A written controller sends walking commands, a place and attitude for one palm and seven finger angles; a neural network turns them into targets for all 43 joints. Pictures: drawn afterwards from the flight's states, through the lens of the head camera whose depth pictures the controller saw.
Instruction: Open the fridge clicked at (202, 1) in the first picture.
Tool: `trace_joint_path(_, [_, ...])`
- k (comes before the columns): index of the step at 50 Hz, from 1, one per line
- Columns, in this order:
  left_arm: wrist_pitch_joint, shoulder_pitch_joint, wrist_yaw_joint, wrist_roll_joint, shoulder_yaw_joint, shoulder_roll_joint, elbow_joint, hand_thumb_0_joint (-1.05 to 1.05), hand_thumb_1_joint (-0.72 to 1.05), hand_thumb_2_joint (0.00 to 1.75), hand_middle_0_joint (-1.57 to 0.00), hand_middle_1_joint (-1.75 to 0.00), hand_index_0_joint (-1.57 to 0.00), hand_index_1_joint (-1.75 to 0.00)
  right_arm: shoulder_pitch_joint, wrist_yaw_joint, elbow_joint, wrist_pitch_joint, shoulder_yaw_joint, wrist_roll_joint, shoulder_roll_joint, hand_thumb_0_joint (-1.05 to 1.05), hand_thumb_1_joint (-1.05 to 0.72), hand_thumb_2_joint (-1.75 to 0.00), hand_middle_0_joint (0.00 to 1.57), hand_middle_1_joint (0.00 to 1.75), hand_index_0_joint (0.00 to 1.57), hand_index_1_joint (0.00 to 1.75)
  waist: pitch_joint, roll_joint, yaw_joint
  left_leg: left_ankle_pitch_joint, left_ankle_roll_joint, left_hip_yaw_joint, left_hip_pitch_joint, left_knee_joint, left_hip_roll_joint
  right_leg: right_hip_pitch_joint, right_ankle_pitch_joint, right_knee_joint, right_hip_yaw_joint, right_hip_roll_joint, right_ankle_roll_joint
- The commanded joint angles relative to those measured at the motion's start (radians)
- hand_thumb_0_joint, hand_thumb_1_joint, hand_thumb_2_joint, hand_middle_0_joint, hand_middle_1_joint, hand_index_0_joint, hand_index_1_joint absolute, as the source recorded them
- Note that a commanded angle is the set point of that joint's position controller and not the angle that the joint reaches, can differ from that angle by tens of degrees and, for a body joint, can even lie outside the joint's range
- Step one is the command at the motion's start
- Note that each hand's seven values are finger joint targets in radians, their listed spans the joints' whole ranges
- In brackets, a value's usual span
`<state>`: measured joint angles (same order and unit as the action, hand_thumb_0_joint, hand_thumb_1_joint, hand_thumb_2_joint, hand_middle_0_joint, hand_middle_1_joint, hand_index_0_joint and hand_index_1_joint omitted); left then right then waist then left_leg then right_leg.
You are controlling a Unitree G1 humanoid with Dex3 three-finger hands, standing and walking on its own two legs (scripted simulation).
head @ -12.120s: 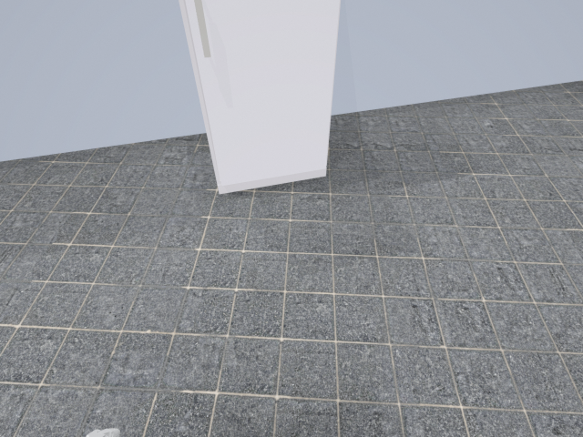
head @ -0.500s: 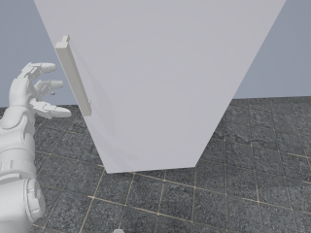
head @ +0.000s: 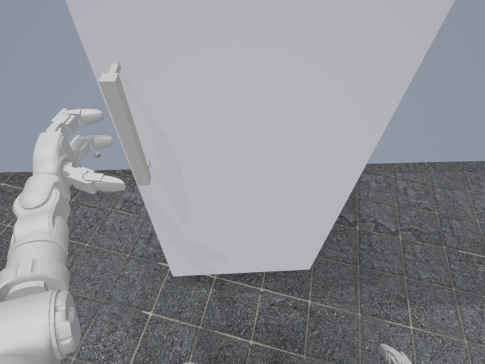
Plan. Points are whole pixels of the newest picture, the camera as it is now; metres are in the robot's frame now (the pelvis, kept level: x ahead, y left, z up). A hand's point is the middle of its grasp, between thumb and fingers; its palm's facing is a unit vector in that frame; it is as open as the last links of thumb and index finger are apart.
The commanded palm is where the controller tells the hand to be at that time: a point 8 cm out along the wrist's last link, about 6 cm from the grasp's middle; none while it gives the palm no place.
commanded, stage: move the hooked fingers beside the handle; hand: left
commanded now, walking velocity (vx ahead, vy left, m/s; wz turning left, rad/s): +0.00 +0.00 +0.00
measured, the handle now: (132, 130) +0.49 +0.21 +0.11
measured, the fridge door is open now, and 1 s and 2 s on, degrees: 0 0 0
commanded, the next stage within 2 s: feel for the door with the fingertips in 0.18 s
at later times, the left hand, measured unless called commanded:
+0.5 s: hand (106, 152) +0.43 +0.23 +0.12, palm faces +0.09 -1.00 +0.01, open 14.0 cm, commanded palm +0.40 +0.28 +0.12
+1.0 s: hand (114, 145) +0.44 +0.22 +0.12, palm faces +0.10 -1.00 +0.01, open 13.8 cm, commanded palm +0.42 +0.27 +0.12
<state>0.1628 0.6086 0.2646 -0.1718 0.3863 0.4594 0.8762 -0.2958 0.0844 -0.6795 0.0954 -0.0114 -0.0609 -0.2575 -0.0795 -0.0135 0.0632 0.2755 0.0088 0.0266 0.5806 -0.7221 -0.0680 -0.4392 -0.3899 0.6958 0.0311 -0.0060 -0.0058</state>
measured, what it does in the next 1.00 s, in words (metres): stands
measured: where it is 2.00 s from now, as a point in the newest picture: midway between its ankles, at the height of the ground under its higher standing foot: outside the picture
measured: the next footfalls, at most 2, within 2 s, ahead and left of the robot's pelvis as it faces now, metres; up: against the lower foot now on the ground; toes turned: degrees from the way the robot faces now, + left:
none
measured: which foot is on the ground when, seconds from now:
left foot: down 0.00-1.00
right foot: down 0.00-1.00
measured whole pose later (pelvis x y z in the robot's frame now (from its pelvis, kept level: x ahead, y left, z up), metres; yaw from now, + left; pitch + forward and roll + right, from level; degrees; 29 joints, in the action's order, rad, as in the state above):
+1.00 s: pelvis +0.00 +0.00 +0.00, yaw +0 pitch +9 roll -2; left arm 0.20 0.73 0.22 -0.15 0.35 0.44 0.98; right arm -0.31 0.07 -0.72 0.10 -0.01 -0.05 -0.25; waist -0.07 -0.01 0.07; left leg 0.28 0.01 0.02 0.63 -0.75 -0.07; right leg -0.48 -0.40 0.72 0.04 0.00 -0.01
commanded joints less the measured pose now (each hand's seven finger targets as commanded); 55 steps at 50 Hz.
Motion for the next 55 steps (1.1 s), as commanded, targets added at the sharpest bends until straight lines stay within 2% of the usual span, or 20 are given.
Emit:
trace_joint_path(1, [0.09,0.439,0.002,-0.021,0.045,0.289,-0.237,0.0,-0.5,0.3,-0.3,-1.2,-0.3,-1.2,-0.04,0.019,0.099,0.04,0.063,0.002,-0.171,0.0,-0.9,-0.9,0.2,0.3,0.2,0.3,-0.301,-0.058,0.007,-0.188,-0.031,-0.027,-0.317,0.056,0.038,-0.027,0.298,-0.098,-0.015,-0.034,0.014])
trace_joint_path(8, [0.069,0.434,0.026,-0.035,0.005,0.248,-0.166,0.0,-0.5,0.3,-0.3,-1.2,-0.3,-1.2,-0.04,0.023,0.09,0.042,0.06,-0.005,-0.173,0.0,-0.9,-0.9,0.2,0.3,0.2,0.3,-0.257,-0.045,0.016,-0.141,-0.033,-0.024,-0.284,0.058,0.043,-0.053,0.265,-0.109,-0.016,-0.03,0.01])
trace_joint_path(11, [0.078,0.473,0.019,-0.03,0.049,0.309,-0.169,0.0,-0.5,0.3,-0.3,-1.2,-0.3,-1.2,-0.052,0.025,0.082,0.041,0.064,-0.001,-0.18,0.0,-0.9,-0.9,0.2,0.3,0.2,0.3,-0.287,-0.03,0.014,-0.143,-0.036,-0.027,-0.278,0.051,0.043,-0.041,0.271,-0.108,-0.025,-0.027,0.008])
trace_joint_path(14, [0.101,0.483,0.018,-0.025,0.051,0.317,-0.193,0.0,-0.5,0.3,-0.3,-1.2,-0.3,-1.2,-0.058,0.024,0.081,0.041,0.064,0.003,-0.178,0.0,-0.9,-0.9,0.2,0.3,0.2,0.3,-0.311,-0.059,0.011,-0.171,-0.036,-0.025,-0.292,0.044,0.043,-0.029,0.291,-0.096,-0.024,-0.03,0.011])
trace_joint_path(20, [0.089,0.438,0.019,-0.036,-0.002,0.235,-0.202,0.0,-0.5,0.3,-0.3,-1.2,-0.3,-1.2,-0.054,0.016,0.086,0.045,0.067,-0.002,-0.171,0.0,-0.9,-0.9,0.2,0.3,0.2,0.3,-0.304,-0.061,0.012,-0.171,-0.034,-0.026,-0.296,0.048,0.041,-0.041,0.291,-0.095,-0.015,-0.035,0.01])
trace_joint_path(23, [0.068,0.453,0.001,-0.035,0.024,0.261,-0.182,0.0,-0.5,0.3,-0.3,-1.2,-0.3,-1.2,-0.059,0.018,0.08,0.04,0.067,-0.002,-0.174,0.0,-0.9,-0.9,0.2,0.3,0.2,0.3,-0.28,-0.021,0.016,-0.135,-0.036,-0.025,-0.266,0.055,0.041,-0.043,0.261,-0.109,-0.019,-0.033,0.006])
trace_joint_path(29, [0.093,0.428,-0.028,-0.019,0.036,0.26,-0.253,0.0,-0.5,0.3,-0.3,-1.2,-0.3,-1.2,-0.059,0.01,0.086,0.041,0.071,0.006,-0.167,0.0,-0.9,-0.9,0.2,0.3,0.2,0.3,-0.33,-0.054,0.0,-0.195,-0.035,-0.02,-0.294,0.043,0.042,-0.009,0.317,-0.09,-0.019,-0.037,0.011])
trace_joint_path(31, [0.097,0.41,-0.034,-0.02,0.004,0.211,-0.306,0.0,-0.5,0.3,-0.3,-1.2,-0.3,-1.2,-0.048,0.006,0.095,0.044,0.072,0.004,-0.158,0.0,-0.9,-0.9,0.2,0.3,0.2,0.3,-0.359,-0.104,-0.003,-0.225,-0.029,-0.021,-0.339,0.045,0.04,-0.014,0.334,-0.084,-0.015,-0.039,0.014])
trace_joint_path(32, [0.089,0.4,-0.037,-0.025,-0.025,0.169,-0.292,0.0,-0.5,0.3,-0.3,-1.2,-0.3,-1.2,-0.045,0.004,0.092,0.046,0.07,0.002,-0.153,0.0,-0.9,-0.9,0.2,0.3,0.2,0.3,-0.327,-0.095,0.003,-0.216,-0.029,-0.022,-0.337,0.047,0.039,-0.031,0.318,-0.088,-0.009,-0.042,0.014])
trace_joint_path(34, [0.074,0.395,-0.051,-0.021,0.054,0.262,-0.231,0.0,-0.5,0.3,-0.3,-1.2,-0.3,-1.2,-0.057,0.01,0.075,0.039,0.07,0.005,-0.17,0.0,-0.9,-0.9,0.2,0.3,0.2,0.3,-0.28,-0.023,0.001,-0.173,-0.033,-0.024,-0.281,0.051,0.037,-0.026,0.289,-0.099,-0.011,-0.041,0.012])
trace_joint_path(37, [0.065,0.464,-0.056,-0.006,-0.004,0.207,-0.209,0.0,-0.5,0.3,-0.3,-1.2,-0.3,-1.2,-0.044,0.011,0.077,0.041,0.062,0.002,-0.158,0.0,-0.9,-0.9,0.2,0.3,0.2,0.3,-0.248,-0.047,0.019,-0.138,-0.032,-0.023,-0.274,0.059,0.04,-0.058,0.255,-0.103,-0.011,-0.037,0.01])
trace_joint_path(39, [0.082,0.517,-0.065,0.005,-0.003,0.228,-0.237,0.0,-0.5,0.3,-0.3,-1.2,-0.3,-1.2,-0.051,0.013,0.073,0.042,0.064,0.006,-0.164,0.0,-0.9,-0.9,0.2,0.3,0.2,0.3,-0.281,-0.074,0.021,-0.15,-0.031,-0.028,-0.304,0.054,0.037,-0.066,0.246,-0.098,-0.012,-0.038,0.014])
trace_joint_path(41, [0.096,0.57,-0.067,0.005,-0.048,0.175,-0.247,0.0,-0.5,0.3,-0.3,-1.2,-0.3,-1.2,-0.053,0.012,0.066,0.048,0.066,0.007,-0.157,0.0,-0.9,-0.9,0.2,0.3,0.2,0.3,-0.309,-0.092,0.037,-0.164,-0.026,-0.04,-0.348,0.05,0.032,-0.094,0.241,-0.094,-0.007,-0.039,0.014])
trace_joint_path(43, [0.095,0.579,-0.067,0.002,-0.057,0.161,-0.186,0.0,-0.5,0.3,-0.3,-1.2,-0.3,-1.2,-0.06,0.011,0.055,0.052,0.064,0.007,-0.161,0.0,-0.9,-0.9,0.2,0.3,0.2,0.3,-0.287,-0.071,0.044,-0.141,-0.024,-0.046,-0.334,0.051,0.032,-0.113,0.215,-0.097,-0.003,-0.039,0.014])
trace_joint_path(44, [0.093,0.573,-0.067,0.003,-0.028,0.192,-0.134,0.0,-0.5,0.3,-0.3,-1.2,-0.3,-1.2,-0.073,0.013,0.046,0.05,0.065,0.011,-0.167,0.0,-0.9,-0.9,0.2,0.3,0.2,0.3,-0.279,-0.021,0.044,-0.13,-0.028,-0.045,-0.308,0.046,0.032,-0.104,0.211,-0.098,-0.004,-0.04,0.013])
trace_joint_path(47, [0.089,0.573,-0.06,0.011,0.009,0.244,-0.075,0.0,-0.5,0.3,-0.3,-1.2,-0.3,-1.2,-0.079,0.01,0.048,0.045,0.061,0.013,-0.172,0.0,-0.9,-0.9,0.2,0.3,0.2,0.3,-0.301,-0.022,0.029,-0.149,-0.028,-0.037,-0.272,0.045,0.036,-0.075,0.251,-0.085,-0.009,-0.032,0.012])
trace_joint_path(50, [0.1,0.587,-0.053,0.017,0.001,0.239,-0.078,0.0,-0.5,0.3,-0.3,-1.2,-0.3,-1.2,-0.085,0.006,0.052,0.042,0.064,0.013,-0.17,0.0,-0.9,-0.9,0.2,0.3,0.2,0.3,-0.315,-0.039,0.032,-0.156,-0.029,-0.038,-0.278,0.034,0.037,-0.084,0.255,-0.08,-0.011,-0.033,0.011])
trace_joint_path(51, [0.099,0.617,-0.05,0.017,-0.033,0.204,-0.072,0.0,-0.5,0.3,-0.3,-1.2,-0.3,-1.2,-0.084,0.005,0.05,0.042,0.063,0.012,-0.166,0.0,-0.9,-0.9,0.2,0.3,0.2,0.3,-0.297,-0.053,0.048,-0.137,-0.029,-0.037,-0.278,0.033,0.037,-0.108,0.234,-0.083,-0.01,-0.034,0.009])
trace_joint_path(52, [0.102,0.641,-0.053,0.017,-0.013,0.229,-0.061,0.0,-0.5,0.3,-0.3,-1.2,-0.3,-1.2,-0.092,0.006,0.044,0.041,0.064,0.014,-0.17,0.0,-0.9,-0.9,0.2,0.3,0.2,0.3,-0.283,-0.04,0.049,-0.126,-0.028,-0.042,-0.267,0.032,0.034,-0.116,0.222,-0.084,-0.01,-0.035,0.009])
trace_joint_path(55, [0.104,0.567,-0.047,0.012,0.0,0.233,-0.062,0.0,-0.5,0.3,-0.3,-1.2,-0.3,-1.2,-0.093,0.002,0.057,0.039,0.066,0.013,-0.172,0.0,-0.9,-0.9,0.2,0.3,0.2,0.3,-0.32,-0.037,0.031,-0.146,-0.032,-0.036,-0.271,0.03,0.039,-0.088,0.243,-0.081,-0.011,-0.035,0.011])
